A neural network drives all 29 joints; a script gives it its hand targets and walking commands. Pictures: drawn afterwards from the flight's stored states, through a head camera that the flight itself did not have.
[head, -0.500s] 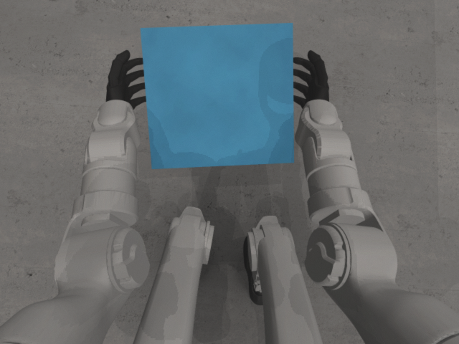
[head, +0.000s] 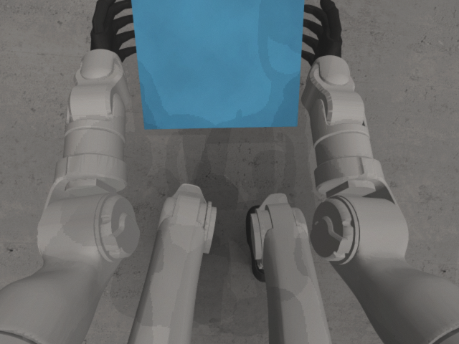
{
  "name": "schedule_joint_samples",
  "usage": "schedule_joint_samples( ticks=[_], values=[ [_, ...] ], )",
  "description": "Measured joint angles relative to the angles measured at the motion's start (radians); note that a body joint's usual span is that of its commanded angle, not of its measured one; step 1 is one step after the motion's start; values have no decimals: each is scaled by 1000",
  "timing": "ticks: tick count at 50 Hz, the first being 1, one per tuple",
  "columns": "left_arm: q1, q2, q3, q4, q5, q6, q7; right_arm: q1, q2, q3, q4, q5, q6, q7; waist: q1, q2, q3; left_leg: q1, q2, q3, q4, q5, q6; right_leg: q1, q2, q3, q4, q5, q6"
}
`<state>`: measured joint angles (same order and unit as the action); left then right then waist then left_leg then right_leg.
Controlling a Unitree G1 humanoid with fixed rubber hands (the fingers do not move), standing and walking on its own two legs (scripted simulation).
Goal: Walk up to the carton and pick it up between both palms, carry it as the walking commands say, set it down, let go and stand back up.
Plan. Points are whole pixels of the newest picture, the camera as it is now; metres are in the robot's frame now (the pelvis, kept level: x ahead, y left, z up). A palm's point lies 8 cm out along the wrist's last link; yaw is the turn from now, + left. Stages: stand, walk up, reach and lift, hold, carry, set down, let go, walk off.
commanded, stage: set down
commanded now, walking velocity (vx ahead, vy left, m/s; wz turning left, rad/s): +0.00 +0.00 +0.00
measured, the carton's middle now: (219, 58) +0.54 +0.06 -0.20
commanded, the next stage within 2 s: none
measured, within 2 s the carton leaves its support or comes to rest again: rests again in 1.90 s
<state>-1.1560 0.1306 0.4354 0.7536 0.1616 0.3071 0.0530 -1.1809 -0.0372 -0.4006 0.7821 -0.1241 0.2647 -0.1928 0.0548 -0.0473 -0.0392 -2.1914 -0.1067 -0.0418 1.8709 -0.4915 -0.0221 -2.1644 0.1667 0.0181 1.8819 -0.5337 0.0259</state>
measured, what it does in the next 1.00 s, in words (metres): lowers itself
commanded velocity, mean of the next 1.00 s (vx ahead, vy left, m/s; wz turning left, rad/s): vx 0.00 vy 0.00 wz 0.00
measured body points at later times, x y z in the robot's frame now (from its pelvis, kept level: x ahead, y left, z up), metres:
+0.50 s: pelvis +0.00 +0.01 -0.05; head +0.36 +0.04 +0.22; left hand +0.53 +0.22 -0.21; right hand +0.56 -0.09 -0.21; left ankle +0.11 +0.11 -0.42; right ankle +0.10 -0.10 -0.42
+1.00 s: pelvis +0.00 +0.00 -0.08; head +0.36 +0.03 +0.19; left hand +0.54 +0.22 -0.24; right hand +0.56 -0.10 -0.24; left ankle +0.11 +0.11 -0.42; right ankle +0.10 -0.10 -0.42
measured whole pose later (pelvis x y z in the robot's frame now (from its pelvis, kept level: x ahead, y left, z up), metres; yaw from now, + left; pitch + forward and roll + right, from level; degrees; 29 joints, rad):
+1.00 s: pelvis +0.00 +0.00 -0.08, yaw +0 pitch +36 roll -1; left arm -1.37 0.30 0.27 0.98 -0.02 0.22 0.05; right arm -1.39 -0.18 -0.25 0.98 0.04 0.19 -0.19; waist 0.06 -0.04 0.32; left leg -2.24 -0.07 0.01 2.20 -0.59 0.00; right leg -2.21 0.17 -0.02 2.21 -0.63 0.02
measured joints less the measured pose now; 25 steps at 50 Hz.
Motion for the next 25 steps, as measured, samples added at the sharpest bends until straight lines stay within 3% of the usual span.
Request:
schedule_joint_samples(
  ticks=[25],
  values=[
    [-136,97,-77,82,-81,-37,14,-147,-89,77,88,96,-36,-2,6,9,211,-93,14,28,209,-55,20,-87,14,-12,202,-57,20]
  ],
)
